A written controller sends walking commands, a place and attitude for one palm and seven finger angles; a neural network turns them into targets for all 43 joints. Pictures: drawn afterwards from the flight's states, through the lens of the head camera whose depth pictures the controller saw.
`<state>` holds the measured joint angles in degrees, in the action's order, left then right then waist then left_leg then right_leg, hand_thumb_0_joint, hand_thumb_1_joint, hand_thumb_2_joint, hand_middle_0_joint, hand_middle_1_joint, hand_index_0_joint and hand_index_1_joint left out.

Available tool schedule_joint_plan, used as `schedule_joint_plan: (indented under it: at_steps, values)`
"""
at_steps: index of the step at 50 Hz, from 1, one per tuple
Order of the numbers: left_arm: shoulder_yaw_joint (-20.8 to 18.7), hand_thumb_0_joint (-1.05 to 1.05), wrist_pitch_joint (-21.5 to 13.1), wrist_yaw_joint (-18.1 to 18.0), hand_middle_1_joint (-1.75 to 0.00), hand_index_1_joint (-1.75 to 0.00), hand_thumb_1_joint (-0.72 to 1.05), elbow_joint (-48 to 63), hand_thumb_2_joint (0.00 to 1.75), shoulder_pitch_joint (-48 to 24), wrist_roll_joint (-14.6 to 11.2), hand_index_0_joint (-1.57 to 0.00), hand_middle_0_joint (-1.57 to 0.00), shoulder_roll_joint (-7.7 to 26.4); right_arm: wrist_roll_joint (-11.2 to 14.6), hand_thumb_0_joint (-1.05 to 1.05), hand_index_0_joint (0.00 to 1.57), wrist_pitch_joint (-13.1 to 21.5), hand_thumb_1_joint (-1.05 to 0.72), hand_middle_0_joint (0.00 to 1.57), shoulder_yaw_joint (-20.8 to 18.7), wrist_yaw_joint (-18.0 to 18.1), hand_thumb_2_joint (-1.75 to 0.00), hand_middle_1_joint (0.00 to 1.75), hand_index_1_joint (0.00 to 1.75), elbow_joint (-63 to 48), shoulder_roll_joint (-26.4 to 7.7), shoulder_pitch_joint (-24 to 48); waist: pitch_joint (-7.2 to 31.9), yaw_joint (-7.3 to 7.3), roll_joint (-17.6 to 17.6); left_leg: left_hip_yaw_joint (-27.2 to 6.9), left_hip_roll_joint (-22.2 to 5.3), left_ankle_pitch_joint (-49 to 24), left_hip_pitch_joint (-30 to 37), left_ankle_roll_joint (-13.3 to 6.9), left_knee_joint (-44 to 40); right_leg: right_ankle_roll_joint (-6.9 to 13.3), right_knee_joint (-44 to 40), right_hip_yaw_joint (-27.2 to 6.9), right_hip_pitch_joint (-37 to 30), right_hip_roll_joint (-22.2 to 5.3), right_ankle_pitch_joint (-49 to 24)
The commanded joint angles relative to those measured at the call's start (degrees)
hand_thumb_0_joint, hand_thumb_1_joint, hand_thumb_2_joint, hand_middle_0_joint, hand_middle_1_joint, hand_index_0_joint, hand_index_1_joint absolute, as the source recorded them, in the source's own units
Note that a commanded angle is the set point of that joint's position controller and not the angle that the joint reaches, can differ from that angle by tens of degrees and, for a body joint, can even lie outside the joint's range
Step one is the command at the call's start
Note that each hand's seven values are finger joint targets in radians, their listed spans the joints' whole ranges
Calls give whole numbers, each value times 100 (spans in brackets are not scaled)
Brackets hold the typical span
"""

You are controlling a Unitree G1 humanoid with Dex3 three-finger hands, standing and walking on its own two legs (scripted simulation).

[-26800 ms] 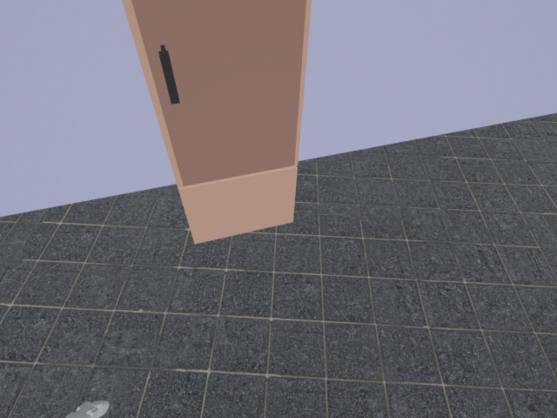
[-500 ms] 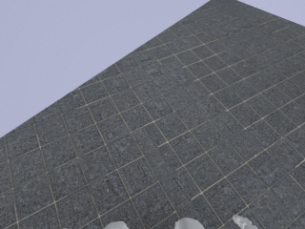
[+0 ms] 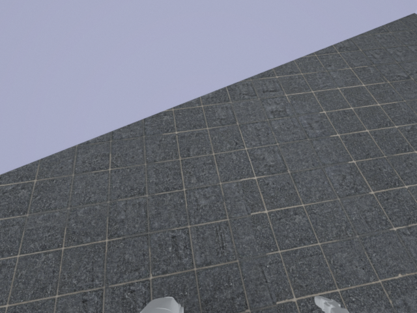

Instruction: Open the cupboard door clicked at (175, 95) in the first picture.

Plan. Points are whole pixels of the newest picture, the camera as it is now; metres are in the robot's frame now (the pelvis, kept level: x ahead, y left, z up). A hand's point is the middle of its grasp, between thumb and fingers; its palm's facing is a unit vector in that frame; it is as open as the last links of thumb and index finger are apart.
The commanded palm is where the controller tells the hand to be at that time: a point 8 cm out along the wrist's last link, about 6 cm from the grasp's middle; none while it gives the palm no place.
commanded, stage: turn to face it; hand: left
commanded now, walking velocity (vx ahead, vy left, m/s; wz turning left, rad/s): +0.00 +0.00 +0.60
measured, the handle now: out of the picture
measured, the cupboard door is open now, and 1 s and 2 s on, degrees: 42 42 42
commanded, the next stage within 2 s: take the last steps up to it in 1.96 s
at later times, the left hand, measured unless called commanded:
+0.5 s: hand out of the picture +0.08 +0.18 -0.15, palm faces +0.26 -0.92 -0.31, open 7.4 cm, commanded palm none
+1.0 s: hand out of the picture -0.01 +0.18 -0.16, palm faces +0.57 -0.77 -0.29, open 7.4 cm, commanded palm none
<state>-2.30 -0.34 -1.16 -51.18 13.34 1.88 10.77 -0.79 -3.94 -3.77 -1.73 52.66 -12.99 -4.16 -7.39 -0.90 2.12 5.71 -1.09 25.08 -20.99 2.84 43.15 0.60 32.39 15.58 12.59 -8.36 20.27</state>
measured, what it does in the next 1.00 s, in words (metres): steps on the spot, turning left: left foot, then right foot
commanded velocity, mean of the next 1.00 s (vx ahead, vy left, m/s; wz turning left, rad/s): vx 0.00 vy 0.00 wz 0.60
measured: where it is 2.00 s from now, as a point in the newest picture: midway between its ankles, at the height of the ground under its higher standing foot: outside the picture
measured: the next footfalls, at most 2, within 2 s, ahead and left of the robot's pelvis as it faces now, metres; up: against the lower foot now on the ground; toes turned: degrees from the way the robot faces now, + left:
left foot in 0.06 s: +0.04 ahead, +0.12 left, +0.00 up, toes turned +8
right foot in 0.40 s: +0.10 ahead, -0.15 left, +0.00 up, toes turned +9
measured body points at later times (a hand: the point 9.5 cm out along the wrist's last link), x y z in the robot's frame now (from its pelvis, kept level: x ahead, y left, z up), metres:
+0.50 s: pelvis +0.03 -0.04 -0.01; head +0.08 -0.06 +0.44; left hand +0.06 +0.23 -0.12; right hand +0.16 -0.28 -0.16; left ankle -0.04 +0.09 -0.67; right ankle +0.06 -0.15 -0.74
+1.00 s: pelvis +0.04 -0.05 +0.00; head +0.09 -0.02 +0.44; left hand -0.04 +0.22 -0.14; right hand +0.26 -0.21 -0.15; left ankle -0.01 +0.07 -0.74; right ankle +0.12 -0.17 -0.71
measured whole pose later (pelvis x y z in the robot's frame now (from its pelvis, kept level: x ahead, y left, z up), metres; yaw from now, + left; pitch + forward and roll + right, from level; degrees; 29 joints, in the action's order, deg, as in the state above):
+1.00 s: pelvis +0.04 -0.05 +0.00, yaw +35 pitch +1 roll +0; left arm -4.3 2.6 -0.5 -50.7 9.5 1.0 14.8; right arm -1.9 -2.4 -3.6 -0.2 52.1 -12.8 -8.5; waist -5.5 0.0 -0.4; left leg -3.3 -0.2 14.3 -18.4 0.8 31.4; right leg -4.3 47.4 1.7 23.3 -3.5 25.1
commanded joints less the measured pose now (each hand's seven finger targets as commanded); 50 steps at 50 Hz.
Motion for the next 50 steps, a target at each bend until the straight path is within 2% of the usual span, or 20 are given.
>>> schedule_joint_plan:
  at_steps: [1, 2, 3, 4, 7, 10, 17, 18, 20, 21, 23, 26, 30, 34, 35, 37, 38, 42, 48, 50]
  values:
    - [-434, 0, -61, -25, -30, -30, 90, 259, 90, 176, -107, -20, -20, 1279, -16, 0, 20, 255, -90, 20, -127, 19, -90, 30, 30, -398, -632, -631, 1508, 370, 377, 19, -81, -1718, 1461, -291, -1862, 25, 897, -469, -384, -1149, -3792]
    - [-376, 0, -21, 29, -30, -30, 90, 469, 90, 91, -153, -20, -20, 924, -84, 0, 20, 299, -90, 20, -309, 53, -90, 30, 30, -347, -1330, -1021, 1710, 588, -1374, -2032, -1608, -3722, 2646, -1036, -2009, -432, 2246, -304, 1417, -335, -431]
    - [-251, 0, 42, 12, -30, -30, 90, 747, 90, -279, -114, -20, -20, 749, -43, 0, 20, 233, -90, 20, -372, 100, -90, 30, 30, -266, -1697, -1356, 1594, 728, -1955, -2910, -2540, -5223, 2577, -1812, -2124, -550, 3152, -845, 2241, 86, 1941]
    - [-277, 0, 116, -40, -30, -30, 90, 790, 90, -563, -60, -20, -20, 876, -44, 0, 20, 240, -90, 20, -340, 146, -90, 30, 30, -228, -1535, -1394, 1492, 736, -1293, -2648, -2327, -4553, 2311, -1810, -2032, -516, 3404, -1308, 2332, 75, 1677]
    - [-310, 0, 182, 31, -30, -30, 90, 466, 90, -474, -80, -20, -20, 799, -56, 0, 20, 291, -90, 20, -247, 260, -90, 30, 30, -437, -1198, -544, 963, 284, -1191, -1897, -1539, -3877, 1331, -1343, -2194, -575, 3484, -1562, 2139, 106, 649]
    - [-296, 0, 208, 75, -30, -30, 90, 381, 90, -280, -96, -20, -20, 749, -60, 0, 20, 319, -90, 20, -218, 246, -90, 30, 30, -460, -1163, -427, 933, 125, -967, -1572, -1226, -3521, 1117, -1174, -2200, -578, 2776, -1441, 1696, 271, 405]
    - [-274, 0, 96, 69, -30, -30, 90, 450, 90, 3, -125, -20, -20, 738, -52, 0, 20, 231, -90, 20, -315, 203, -90, 30, 30, -507, -1209, -246, 1043, -24, -1211, -1990, -927, -2917, 401, -970, -1724, -484, 233, -1134, 82, 783, -218]
    - [-322, 0, 33, 43, -30, -30, 90, 396, 90, 299, -116, -20, -20, 871, -17, 0, 20, 229, -90, 20, -314, 190, -90, 30, 30, -554, -1112, -159, 1128, -189, -839, -1876, -684, -2443, 35, -740, -1328, -449, -645, -1219, -596, 620, -786]
    - [-473, 0, -41, -52, -30, -30, 90, 410, 90, 547, 11, -20, -20, 1802, 42, 0, 20, 233, -90, 20, -238, 116, -90, 30, 30, -790, -540, -191, 1158, -349, 1724, -641, 510, 1173, -1371, -43, 1317, 601, -1684, -3630, -1165, -2043, -1941]
    - [-412, 0, -63, -93, -30, -30, 90, 421, 90, 409, -41, -20, -20, 1538, -12, 0, 20, 165, -90, 20, -266, 123, -90, 30, 30, -657, -754, -228, 1093, -248, 1359, -1036, 156, 992, -1266, -114, 2395, 872, -1612, -3463, -611, -2030, -1735]
    - [-292, 0, -16, -106, -30, -30, 90, 540, 90, -266, -61, -20, -20, 1147, -24, 0, 20, 84, -90, 20, -253, 66, -90, 30, 30, -504, -644, -231, 672, 78, 1149, -892, -82, 273, -1323, -14, 3091, 714, -1433, -2451, -147, -1361, -1875]
    - [-268, 0, -33, -104, -30, -30, 90, 605, 90, -407, -26, -20, -20, 1035, -1, 0, 20, 63, -90, 20, -161, -11, -90, 30, 30, -404, -421, -336, 818, 168, 1038, -455, -116, 86, -922, 102, 2058, 490, -1188, -1357, -346, -1041, -2714]
    - [-362, 0, -38, -77, -30, -30, 90, 351, 90, 170, -2, -20, -20, 1295, 31, 0, 20, 143, -90, 20, -62, -38, -90, 30, 30, -488, -248, 50, 952, -184, 928, -9, 44, 241, -555, 77, 403, 530, -772, -1182, -1021, -1203, -3710]
    - [-437, 0, -9, -38, -30, -30, 90, 313, 90, 90, -54, -20, -20, 1378, 21, 0, 20, 205, -90, 20, -88, -2, -90, 30, 30, -450, -419, -360, 1108, 59, 906, 136, 101, -699, 418, -60, -1105, 253, -117, -826, -707, -1235, -3412]
    - [-429, 0, 18, -14, -30, -30, 90, 331, 90, -16, -88, -20, -20, 1292, 5, 0, 20, 234, -90, 20, -143, -6, -90, 30, 30, -395, -600, -651, 1230, 258, 411, -80, -27, -1416, 1159, -152, -1781, 11, 481, -630, -188, -1128, -2804]
    - [-247, 0, 104, 29, -30, -30, 90, 800, 90, -422, -124, -20, -20, 688, -72, 0, 20, 248, -90, 20, -415, 93, -90, 30, 30, -285, -1697, -1420, 1375, 722, -2080, -3113, -2403, -4640, 2176, -1615, -2257, -602, 2722, -718, 2177, 96, 2044]
    - [-266, 0, 174, -11, -30, -30, 90, 836, 90, -738, -55, -20, -20, 835, -76, 0, 20, 253, -90, 20, -395, 148, -90, 30, 30, -183, -1604, -1582, 1390, 771, -1339, -3027, -2320, -3773, 2002, -1719, -2240, -505, 3324, -1308, 2304, 98, 1728]
    - [-310, 0, 194, 77, -30, -30, 90, 474, 90, -483, -87, -20, -20, 734, -81, 0, 20, 310, -90, 20, -248, 250, -90, 30, 30, -466, -1154, -541, 955, 226, -1242, -1934, -1307, -2785, 988, -1189, -2318, -533, 3155, -1529, 1922, 195, 516]
    - [-269, 0, 162, 72, -30, -30, 90, 456, 90, -271, -116, -20, -20, 662, -96, 0, 20, 243, -90, 20, -302, 210, -90, 30, 30, -475, -1208, -420, 989, 188, -1194, -2100, -1064, -2518, 663, -1130, -2138, -472, 1196, -1247, 816, 647, 471]
    - [-294, 0, 108, 64, -30, -30, 90, 381, 90, 140, -115, -20, -20, 733, -62, 0, 20, 208, -90, 20, -322, 199, -90, 30, 30, -536, -1208, -195, 1050, -15, -1184, -2122, -898, -2323, 273, -986, -1851, -437, 270, -1175, 64, 780, -109]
